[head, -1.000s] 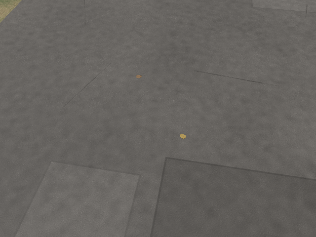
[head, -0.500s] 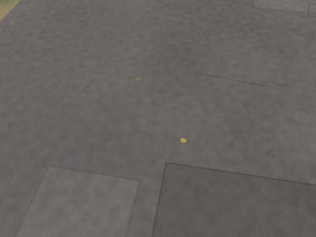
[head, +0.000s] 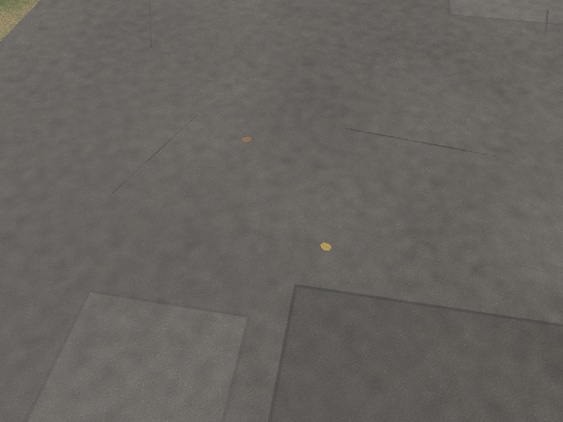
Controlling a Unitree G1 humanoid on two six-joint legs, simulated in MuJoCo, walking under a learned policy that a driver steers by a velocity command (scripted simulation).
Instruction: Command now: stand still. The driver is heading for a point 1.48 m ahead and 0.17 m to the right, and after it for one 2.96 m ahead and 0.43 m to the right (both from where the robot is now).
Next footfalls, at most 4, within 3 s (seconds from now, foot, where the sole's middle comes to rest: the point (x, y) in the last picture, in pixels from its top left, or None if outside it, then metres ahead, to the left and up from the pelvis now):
0.74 right None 0.47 -0.10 -0.77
1.22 left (282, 272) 0.92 0.03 -0.77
1.68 right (329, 160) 1.38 -0.13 -0.77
2.10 left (293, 90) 1.76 -0.01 -0.77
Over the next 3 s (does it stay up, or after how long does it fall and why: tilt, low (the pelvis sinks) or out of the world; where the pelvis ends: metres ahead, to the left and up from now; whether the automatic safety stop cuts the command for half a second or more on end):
stays up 1.62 -0.09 0.00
